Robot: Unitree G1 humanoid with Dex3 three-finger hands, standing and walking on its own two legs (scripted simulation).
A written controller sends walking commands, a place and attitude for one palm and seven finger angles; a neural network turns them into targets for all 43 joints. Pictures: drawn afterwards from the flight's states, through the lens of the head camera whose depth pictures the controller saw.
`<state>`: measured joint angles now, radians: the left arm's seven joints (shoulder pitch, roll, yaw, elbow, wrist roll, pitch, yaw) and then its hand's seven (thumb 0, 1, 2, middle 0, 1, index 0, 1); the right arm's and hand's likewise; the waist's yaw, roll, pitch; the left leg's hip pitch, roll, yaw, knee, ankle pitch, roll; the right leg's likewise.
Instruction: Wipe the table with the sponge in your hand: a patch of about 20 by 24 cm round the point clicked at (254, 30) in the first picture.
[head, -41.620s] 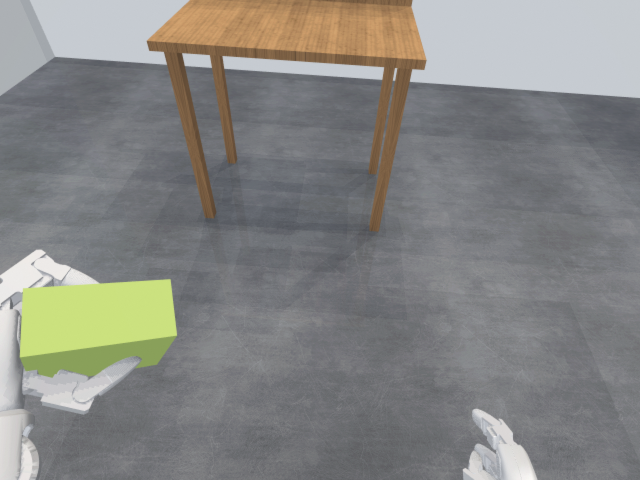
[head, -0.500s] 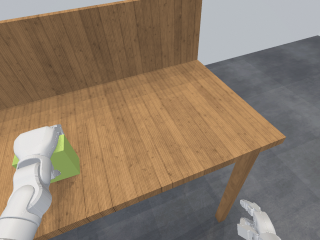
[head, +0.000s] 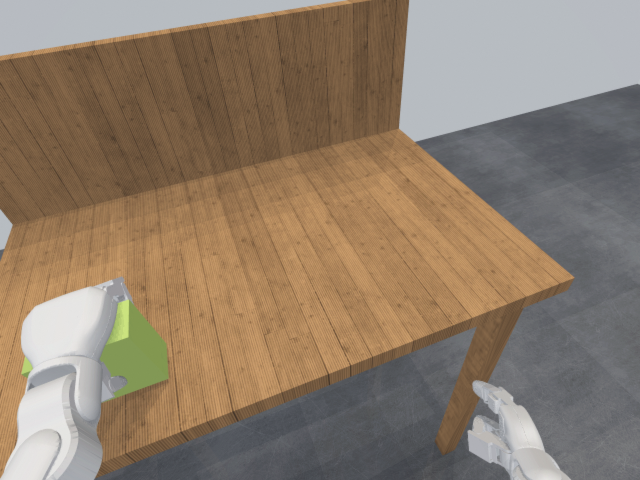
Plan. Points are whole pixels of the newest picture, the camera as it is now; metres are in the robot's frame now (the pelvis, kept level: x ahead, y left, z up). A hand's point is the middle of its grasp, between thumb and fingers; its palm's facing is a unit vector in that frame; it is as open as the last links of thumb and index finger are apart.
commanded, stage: wipe back along the first lane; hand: left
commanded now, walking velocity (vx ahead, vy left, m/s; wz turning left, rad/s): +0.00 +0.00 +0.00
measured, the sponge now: (111, 363) +0.23 +0.30 +0.05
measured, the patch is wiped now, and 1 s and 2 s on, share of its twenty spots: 0.95 0.95 0.95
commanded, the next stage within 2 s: lift the sponge slowly off the table in 0.22 s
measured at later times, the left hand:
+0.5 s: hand (100, 372) +0.20 +0.28 +0.09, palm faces +0.09 -0.09 -0.99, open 9.7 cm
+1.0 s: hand (105, 383) +0.18 +0.26 +0.10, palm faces +0.07 -0.12 -0.99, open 9.7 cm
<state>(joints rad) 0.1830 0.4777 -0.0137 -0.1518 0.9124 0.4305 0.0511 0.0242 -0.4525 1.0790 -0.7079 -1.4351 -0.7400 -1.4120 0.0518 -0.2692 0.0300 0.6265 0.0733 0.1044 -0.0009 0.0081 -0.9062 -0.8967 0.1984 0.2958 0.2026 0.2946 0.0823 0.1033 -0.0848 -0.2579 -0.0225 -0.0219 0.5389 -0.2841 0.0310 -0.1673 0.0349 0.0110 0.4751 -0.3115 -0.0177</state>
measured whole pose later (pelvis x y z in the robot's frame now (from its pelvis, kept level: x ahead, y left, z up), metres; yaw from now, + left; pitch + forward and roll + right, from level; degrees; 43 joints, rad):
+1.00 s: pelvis -0.02 -0.02 +0.00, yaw +1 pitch -4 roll -1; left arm 0.22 0.48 -0.07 -0.24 0.89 0.43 0.00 0.00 -0.48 1.08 -0.75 -1.39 -0.78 -1.37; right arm 0.03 -0.26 0.04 0.66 0.05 0.04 -0.03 0.01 -0.90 -0.90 0.20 0.30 0.20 0.29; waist 0.13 0.11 -0.04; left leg -0.19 0.00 -0.04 0.50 -0.24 0.00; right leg -0.10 0.05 -0.01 0.46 -0.29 -0.05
